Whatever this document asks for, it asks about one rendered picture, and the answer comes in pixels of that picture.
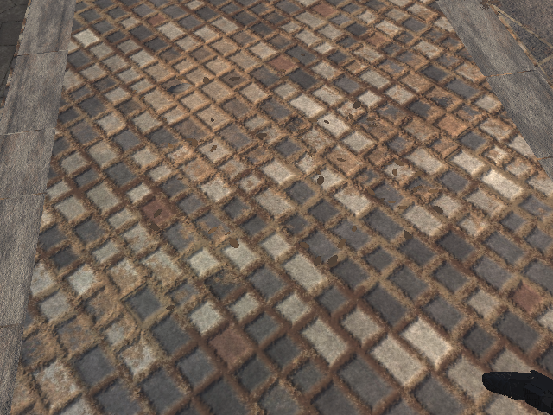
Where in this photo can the right robot hand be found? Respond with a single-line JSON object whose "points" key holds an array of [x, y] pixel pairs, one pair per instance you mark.
{"points": [[535, 388]]}

